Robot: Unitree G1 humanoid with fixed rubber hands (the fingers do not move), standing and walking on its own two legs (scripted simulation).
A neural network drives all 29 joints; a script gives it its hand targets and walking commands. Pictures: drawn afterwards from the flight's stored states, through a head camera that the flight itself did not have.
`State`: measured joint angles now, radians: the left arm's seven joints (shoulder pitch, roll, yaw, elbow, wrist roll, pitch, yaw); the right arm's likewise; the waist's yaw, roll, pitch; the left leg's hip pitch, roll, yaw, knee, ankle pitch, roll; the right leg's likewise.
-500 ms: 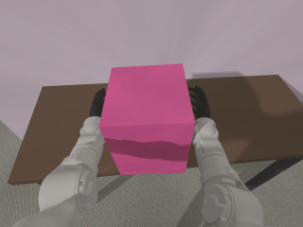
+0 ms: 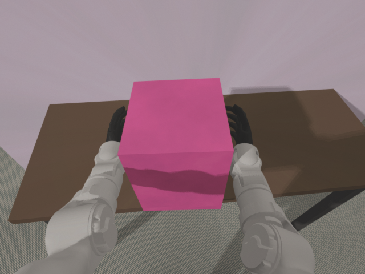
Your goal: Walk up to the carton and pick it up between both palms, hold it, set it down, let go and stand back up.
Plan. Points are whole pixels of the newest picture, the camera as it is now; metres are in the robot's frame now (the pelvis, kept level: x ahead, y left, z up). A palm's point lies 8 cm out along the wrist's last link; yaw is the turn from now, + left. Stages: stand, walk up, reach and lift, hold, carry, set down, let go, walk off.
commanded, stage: set down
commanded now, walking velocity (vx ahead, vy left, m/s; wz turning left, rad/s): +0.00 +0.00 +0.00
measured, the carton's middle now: (179, 148) +0.41 -0.03 +0.02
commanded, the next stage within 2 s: none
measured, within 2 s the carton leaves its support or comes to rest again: rests again in 0.36 s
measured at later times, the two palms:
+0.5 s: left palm (117, 139) +0.43 +0.12 +0.05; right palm (242, 142) +0.38 -0.17 +0.07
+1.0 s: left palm (118, 140) +0.44 +0.12 +0.04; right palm (243, 147) +0.38 -0.17 +0.05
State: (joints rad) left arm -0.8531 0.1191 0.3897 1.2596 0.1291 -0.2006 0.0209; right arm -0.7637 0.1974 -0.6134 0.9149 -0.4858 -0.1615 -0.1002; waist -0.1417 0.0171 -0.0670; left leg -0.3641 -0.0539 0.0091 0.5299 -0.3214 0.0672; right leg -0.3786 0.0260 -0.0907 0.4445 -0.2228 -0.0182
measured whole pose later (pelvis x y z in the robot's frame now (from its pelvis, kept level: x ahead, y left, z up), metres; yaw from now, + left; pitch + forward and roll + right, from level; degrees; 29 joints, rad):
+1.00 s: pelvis +0.00 +0.00 +0.00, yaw +0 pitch +9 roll -2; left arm -0.87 0.12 0.47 1.25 0.23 -0.23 -0.03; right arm -0.76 0.21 -0.67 0.93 -0.50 -0.22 -0.10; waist -0.14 0.02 -0.02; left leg -0.36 -0.05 0.01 0.53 -0.32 0.07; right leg -0.38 0.03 -0.09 0.44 -0.22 -0.02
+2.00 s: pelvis +0.01 +0.02 +0.00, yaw -3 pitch +18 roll -5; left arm -0.55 0.15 0.09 0.97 0.05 -0.22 0.05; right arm -0.52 0.03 -0.25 1.16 0.07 -0.58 -0.17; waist -0.04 0.01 -0.13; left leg -0.52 -0.01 0.06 0.52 -0.31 0.08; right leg -0.50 0.06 -0.05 0.32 -0.10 -0.11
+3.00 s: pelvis -0.03 +0.00 +0.00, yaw -1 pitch +11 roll -3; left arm -0.07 0.17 0.06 0.37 -0.01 -0.07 -0.12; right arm 0.03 0.05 -0.03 0.48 0.13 -0.36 -0.28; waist 0.05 0.01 -0.06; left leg -0.45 -0.02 0.04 0.51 -0.25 0.08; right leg -0.44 0.05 -0.05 0.32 -0.08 -0.02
